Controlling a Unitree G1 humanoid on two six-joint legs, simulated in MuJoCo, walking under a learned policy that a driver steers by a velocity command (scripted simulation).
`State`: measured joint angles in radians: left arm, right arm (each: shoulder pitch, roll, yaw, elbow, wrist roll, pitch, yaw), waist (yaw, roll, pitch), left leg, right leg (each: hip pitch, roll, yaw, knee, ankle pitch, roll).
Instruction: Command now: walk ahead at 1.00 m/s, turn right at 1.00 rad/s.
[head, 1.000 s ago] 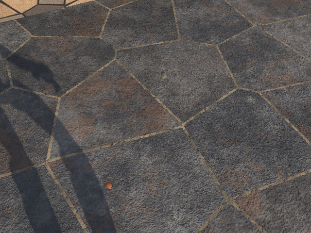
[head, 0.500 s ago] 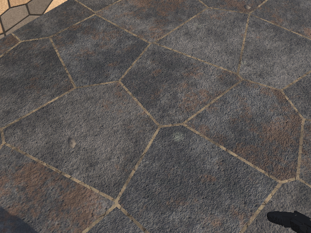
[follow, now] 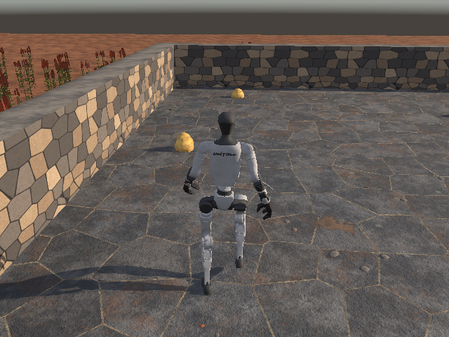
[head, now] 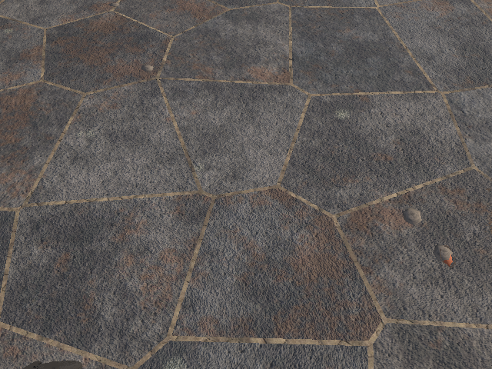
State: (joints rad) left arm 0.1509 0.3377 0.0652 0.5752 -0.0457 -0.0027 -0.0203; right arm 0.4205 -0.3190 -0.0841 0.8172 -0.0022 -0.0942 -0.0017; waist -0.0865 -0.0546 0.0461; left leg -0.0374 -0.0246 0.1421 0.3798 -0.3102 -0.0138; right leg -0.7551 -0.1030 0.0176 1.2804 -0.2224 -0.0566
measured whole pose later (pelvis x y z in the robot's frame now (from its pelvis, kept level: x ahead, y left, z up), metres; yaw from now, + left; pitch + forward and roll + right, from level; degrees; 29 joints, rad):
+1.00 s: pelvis +0.79 -0.26 +0.00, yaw -50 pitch +0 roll +4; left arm 0.01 0.28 0.01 0.59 -0.02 -0.06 -0.04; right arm 0.55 -0.30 -0.06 0.87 0.02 -0.10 0.01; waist -0.12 -0.03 0.03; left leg 0.11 -0.02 0.06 0.22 -0.33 -0.04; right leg -0.77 -0.09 0.05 0.88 -0.08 -0.07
